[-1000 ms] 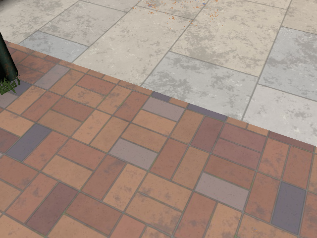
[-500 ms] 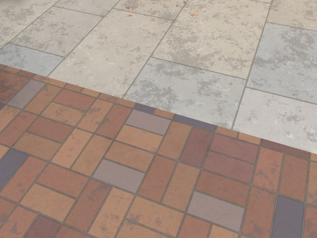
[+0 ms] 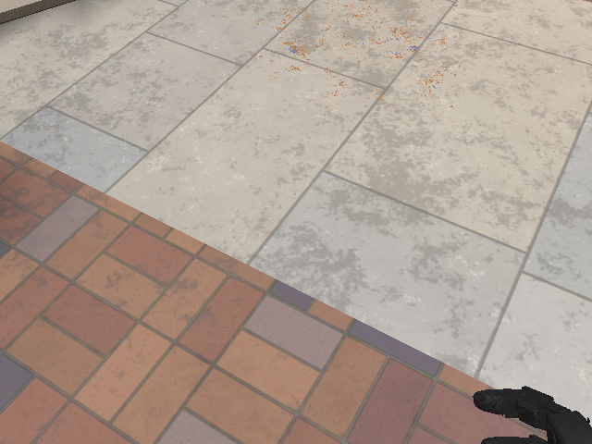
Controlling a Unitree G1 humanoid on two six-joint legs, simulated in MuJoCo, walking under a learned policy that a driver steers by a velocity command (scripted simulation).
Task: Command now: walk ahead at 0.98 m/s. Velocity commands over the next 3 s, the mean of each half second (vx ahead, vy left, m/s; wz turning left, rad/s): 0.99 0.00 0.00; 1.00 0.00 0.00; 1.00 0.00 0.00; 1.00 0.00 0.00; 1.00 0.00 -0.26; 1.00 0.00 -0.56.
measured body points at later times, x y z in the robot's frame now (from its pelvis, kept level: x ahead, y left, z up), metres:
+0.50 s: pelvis +0.48 -0.02 -0.01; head +0.52 -0.03 +0.44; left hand +0.75 +0.17 -0.07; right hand +0.36 -0.26 -0.14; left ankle +0.27 +0.06 -0.73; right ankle +0.72 -0.15 -0.69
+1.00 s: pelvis +0.98 -0.05 -0.02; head +1.02 -0.04 +0.43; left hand +0.87 +0.20 -0.15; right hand +1.24 -0.24 -0.09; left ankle +1.19 +0.04 -0.72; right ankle +0.74 -0.12 -0.73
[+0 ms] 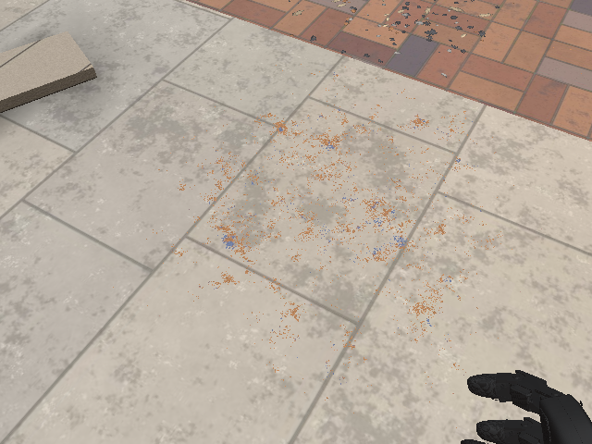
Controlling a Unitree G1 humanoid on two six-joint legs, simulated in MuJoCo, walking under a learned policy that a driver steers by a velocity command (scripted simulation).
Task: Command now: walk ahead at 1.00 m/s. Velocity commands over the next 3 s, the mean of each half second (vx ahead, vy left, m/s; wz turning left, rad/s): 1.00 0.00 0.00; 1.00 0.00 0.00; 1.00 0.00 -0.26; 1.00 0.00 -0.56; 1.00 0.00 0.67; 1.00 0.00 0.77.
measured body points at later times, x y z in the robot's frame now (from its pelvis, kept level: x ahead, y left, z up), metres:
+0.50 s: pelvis +0.50 -0.01 -0.01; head +0.54 -0.01 +0.44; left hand +0.74 +0.21 -0.09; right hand +0.41 -0.27 -0.14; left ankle +0.22 +0.08 -0.68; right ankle +0.66 -0.08 -0.72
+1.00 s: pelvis +1.00 +0.02 +0.00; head +1.03 +0.02 +0.45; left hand +0.94 +0.28 -0.14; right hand +1.19 -0.22 -0.10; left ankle +1.12 +0.09 -0.71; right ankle +0.74 -0.10 -0.61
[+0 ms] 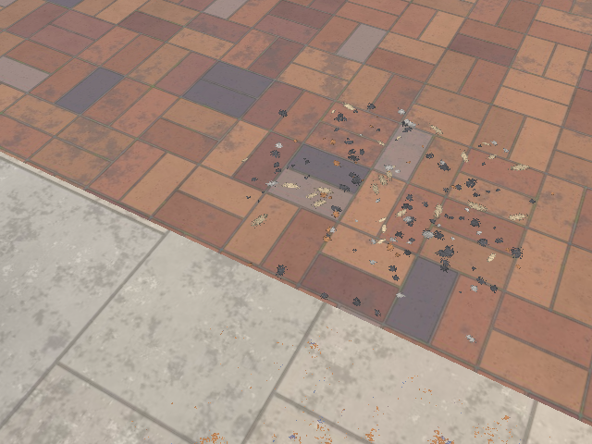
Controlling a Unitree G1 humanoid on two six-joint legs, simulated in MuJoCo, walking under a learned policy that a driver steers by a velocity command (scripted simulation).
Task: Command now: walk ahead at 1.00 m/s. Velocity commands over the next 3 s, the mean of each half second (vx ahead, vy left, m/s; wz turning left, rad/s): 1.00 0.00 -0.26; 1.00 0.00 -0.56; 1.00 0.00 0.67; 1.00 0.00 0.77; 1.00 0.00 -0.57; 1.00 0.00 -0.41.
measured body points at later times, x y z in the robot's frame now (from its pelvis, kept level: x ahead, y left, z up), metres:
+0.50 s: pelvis +0.50 -0.04 +0.00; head +0.53 -0.04 +0.45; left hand +0.64 +0.22 -0.13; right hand +0.50 -0.31 -0.13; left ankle +0.29 +0.10 -0.57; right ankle +0.57 -0.08 -0.71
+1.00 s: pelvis +0.98 -0.11 +0.02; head +1.00 -0.12 +0.47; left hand +1.22 +0.08 -0.08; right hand +0.89 -0.39 -0.10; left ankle +1.04 -0.02 -0.71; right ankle +0.85 -0.17 -0.61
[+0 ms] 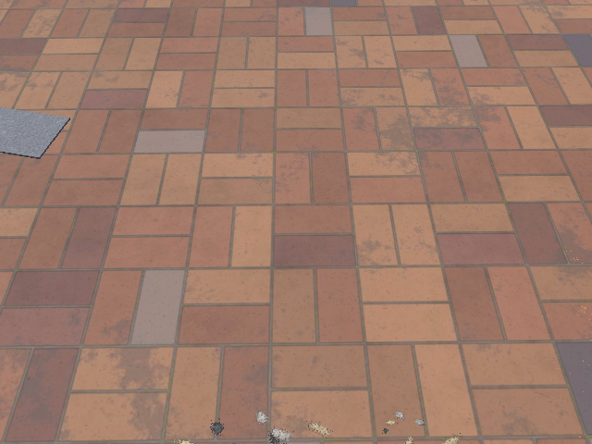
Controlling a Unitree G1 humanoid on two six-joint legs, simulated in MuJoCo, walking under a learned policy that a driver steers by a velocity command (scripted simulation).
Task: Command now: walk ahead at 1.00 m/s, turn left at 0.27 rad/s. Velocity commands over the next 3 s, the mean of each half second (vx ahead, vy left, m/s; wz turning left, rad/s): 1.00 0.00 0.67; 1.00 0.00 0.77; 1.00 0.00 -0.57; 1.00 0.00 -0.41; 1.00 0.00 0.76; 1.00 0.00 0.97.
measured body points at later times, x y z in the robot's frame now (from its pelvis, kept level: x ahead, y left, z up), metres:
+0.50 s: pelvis +0.44 +0.02 +0.00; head +0.46 +0.03 +0.44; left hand +0.31 +0.29 -0.12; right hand +0.74 -0.16 -0.07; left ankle +0.52 +0.16 -0.66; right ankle +0.35 -0.14 -0.74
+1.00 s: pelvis +0.85 +0.26 -0.01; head +0.87 +0.27 +0.44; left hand +0.88 +0.58 -0.07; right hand +1.04 +0.03 -0.13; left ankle +0.69 +0.18 -0.74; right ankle +1.13 +0.30 -0.69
